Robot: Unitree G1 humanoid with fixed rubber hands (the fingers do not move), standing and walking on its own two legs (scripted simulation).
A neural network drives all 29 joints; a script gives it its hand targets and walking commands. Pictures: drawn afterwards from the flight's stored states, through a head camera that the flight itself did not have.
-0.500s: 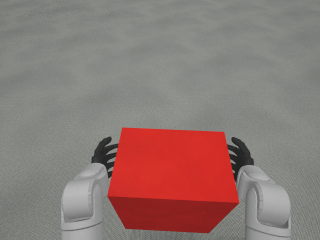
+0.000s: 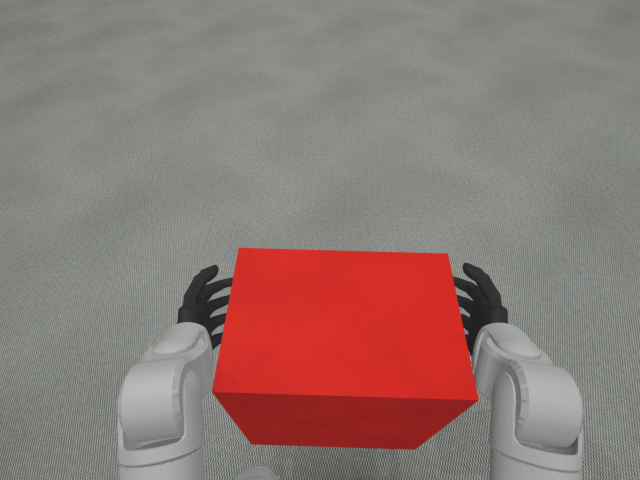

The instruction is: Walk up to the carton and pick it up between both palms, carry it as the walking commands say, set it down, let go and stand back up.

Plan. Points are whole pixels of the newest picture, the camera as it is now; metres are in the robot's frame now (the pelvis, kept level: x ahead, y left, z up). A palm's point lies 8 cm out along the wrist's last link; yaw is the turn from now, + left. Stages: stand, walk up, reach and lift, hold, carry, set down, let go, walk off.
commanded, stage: carry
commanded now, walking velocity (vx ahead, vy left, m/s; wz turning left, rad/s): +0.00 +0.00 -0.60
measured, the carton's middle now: (337, 360) +0.26 +0.00 +0.01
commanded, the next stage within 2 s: none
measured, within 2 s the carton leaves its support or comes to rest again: neither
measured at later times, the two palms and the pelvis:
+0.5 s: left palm (292, 349) +0.24 +0.05 +0.09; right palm out of the picture +0.13 -0.25 +0.09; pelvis -0.06 -0.02 +0.00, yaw -20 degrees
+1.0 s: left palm (366, 407) +0.18 -0.03 +0.08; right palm out of the picture +0.01 -0.29 +0.09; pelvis -0.12 -0.02 +0.00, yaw -37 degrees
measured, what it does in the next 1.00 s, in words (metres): walks backwards, turning right: left foot, then right foot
